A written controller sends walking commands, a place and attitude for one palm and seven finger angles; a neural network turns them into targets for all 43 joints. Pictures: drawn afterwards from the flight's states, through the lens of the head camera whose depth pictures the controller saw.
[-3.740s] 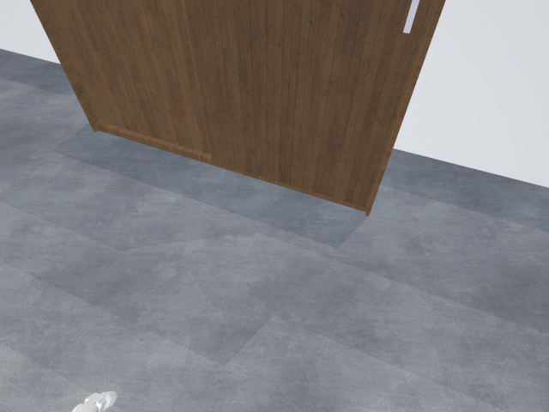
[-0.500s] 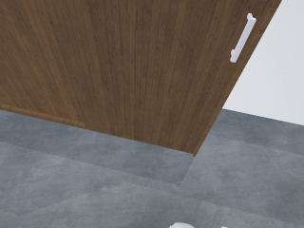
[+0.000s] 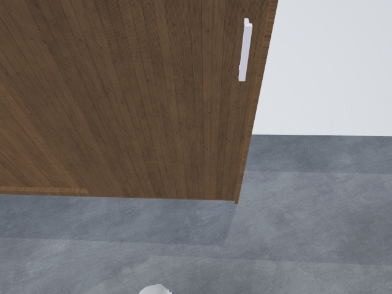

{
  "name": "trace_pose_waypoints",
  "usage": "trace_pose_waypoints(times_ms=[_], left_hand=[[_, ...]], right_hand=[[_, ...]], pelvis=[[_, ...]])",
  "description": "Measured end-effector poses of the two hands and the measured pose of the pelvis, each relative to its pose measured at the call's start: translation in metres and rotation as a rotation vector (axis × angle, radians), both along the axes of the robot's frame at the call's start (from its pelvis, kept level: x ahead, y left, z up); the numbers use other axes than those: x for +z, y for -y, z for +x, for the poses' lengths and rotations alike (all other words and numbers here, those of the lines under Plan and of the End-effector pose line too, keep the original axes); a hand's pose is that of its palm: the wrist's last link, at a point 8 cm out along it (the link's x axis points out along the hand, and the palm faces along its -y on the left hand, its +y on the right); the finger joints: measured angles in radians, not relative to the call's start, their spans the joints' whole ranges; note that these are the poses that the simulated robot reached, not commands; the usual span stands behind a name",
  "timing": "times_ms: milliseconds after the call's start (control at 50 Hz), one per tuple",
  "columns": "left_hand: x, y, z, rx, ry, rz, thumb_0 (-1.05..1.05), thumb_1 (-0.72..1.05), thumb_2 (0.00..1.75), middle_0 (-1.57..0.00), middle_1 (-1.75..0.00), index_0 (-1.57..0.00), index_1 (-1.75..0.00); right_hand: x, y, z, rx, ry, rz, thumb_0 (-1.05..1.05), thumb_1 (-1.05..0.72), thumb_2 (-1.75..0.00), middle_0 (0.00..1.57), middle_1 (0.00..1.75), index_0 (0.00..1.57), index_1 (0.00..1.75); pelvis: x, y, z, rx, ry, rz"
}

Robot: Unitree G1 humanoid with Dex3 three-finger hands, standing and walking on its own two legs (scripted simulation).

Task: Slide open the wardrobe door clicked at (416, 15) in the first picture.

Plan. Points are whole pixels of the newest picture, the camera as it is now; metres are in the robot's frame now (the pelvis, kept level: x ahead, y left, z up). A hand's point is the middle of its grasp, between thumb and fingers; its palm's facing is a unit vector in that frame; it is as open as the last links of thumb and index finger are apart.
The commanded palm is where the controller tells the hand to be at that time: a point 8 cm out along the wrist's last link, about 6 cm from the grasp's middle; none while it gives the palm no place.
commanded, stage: take the last steps up to it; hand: right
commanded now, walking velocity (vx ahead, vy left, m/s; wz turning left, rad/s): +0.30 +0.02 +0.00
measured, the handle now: (244, 50) +0.70 -0.11 +0.16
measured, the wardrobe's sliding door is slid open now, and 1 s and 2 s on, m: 0.00 0.00 0.00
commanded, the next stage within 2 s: come to a stop and stand still in 0.52 s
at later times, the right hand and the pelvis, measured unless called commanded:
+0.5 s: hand (261, 277) +0.20 -0.14 -0.17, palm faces +0.08 +0.97 -0.22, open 7.1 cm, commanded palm none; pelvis +0.14 +0.05 +0.00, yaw -2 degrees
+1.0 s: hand (275, 275) +0.21 -0.18 -0.19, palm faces +0.07 +0.98 -0.20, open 7.4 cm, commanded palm none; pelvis +0.20 +0.01 -0.01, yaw +1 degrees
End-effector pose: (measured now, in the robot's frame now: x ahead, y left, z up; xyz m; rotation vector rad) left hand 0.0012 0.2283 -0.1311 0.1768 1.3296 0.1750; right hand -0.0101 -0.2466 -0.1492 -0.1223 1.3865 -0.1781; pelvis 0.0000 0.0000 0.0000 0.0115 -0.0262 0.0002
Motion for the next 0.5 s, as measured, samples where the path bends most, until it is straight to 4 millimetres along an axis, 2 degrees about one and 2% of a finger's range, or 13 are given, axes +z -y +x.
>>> trace_pose_waypoints(times_ms=[80, 160, 220, 280, 320, 360, 440, 500], left_hand=[[-0.006, 0.006, -0.025, 0.052, -0.102, -0.031, 0.01, 0.91, 0.89, -0.21, -0.30, -0.20, -0.30], [-0.012, 0.007, -0.042, 0.104, -0.193, -0.062, 0.01, 0.91, 0.89, -0.21, -0.30, -0.20, -0.30], [-0.018, 0.001, -0.046, 0.136, -0.254, -0.084, 0.01, 0.90, 0.89, -0.21, -0.30, -0.20, -0.30], [-0.030, -0.009, -0.039, 0.143, -0.300, -0.104, 0.01, 0.90, 0.89, -0.21, -0.30, -0.20, -0.30], [-0.032, -0.018, -0.022, 0.126, -0.305, -0.107, 0.01, 0.90, 0.89, -0.21, -0.30, -0.20, -0.30], [-0.031, -0.029, 0.007, 0.106, -0.275, -0.098, 0.01, 0.90, 0.89, -0.20, -0.30, -0.20, -0.30], [-0.026, -0.044, 0.082, 0.059, -0.141, -0.071, 0.01, 0.91, 0.89, -0.20, -0.30, -0.19, -0.30], [-0.020, -0.046, 0.140, 0.029, -0.031, -0.058, 0.01, 0.91, 0.89, -0.20, -0.30, -0.19, -0.30]], right_hand=[[0.002, -0.011, 0.037, 0.020, 0.029, 0.007, 0.01, -0.91, -0.89, 0.20, 0.30, 0.19, 0.30], [0.003, -0.029, 0.091, 0.062, 0.079, 0.012, 0.01, -0.91, -0.89, 0.20, 0.30, 0.19, 0.30], [0.003, -0.047, 0.139, 0.099, 0.140, 0.010, 0.01, -0.91, -0.89, 0.20, 0.30, 0.19, 0.30], [0.000, -0.064, 0.182, 0.115, 0.228, -0.001, 0.01, -0.91, -0.89, 0.20, 0.30, 0.19, 0.30], [0.002, -0.073, 0.197, 0.095, 0.270, 0.000, 0.01, -0.91, -0.89, 0.20, 0.30, 0.19, 0.30], [0.005, -0.078, 0.201, 0.072, 0.271, 0.003, 0.01, -0.91, -0.89, 0.20, 0.30, 0.20, 0.30], [0.014, -0.069, 0.206, 0.016, 0.260, -0.040, -0.02, -0.95, -0.89, 0.21, 0.30, 0.20, 0.30], [0.013, -0.062, 0.202, 0.013, 0.206, -0.043, -0.02, -0.95, -0.89, 0.20, 0.30, 0.20, 0.30]], pelvis=[[-0.001, -0.003, 0.018, -0.001, -0.001, -0.013], [-0.004, -0.013, 0.041, 0.002, -0.003, -0.024], [-0.009, -0.024, 0.061, 0.008, -0.005, -0.028], [-0.021, -0.039, 0.082, -0.004, 0.000, -0.025], [-0.022, -0.045, 0.092, -0.019, 0.008, -0.014], [-0.017, -0.048, 0.103, -0.023, 0.008, -0.010], [-0.008, -0.050, 0.126, -0.034, -0.002, -0.001], [-0.004, -0.048, 0.144, -0.033, -0.008, 0.000]])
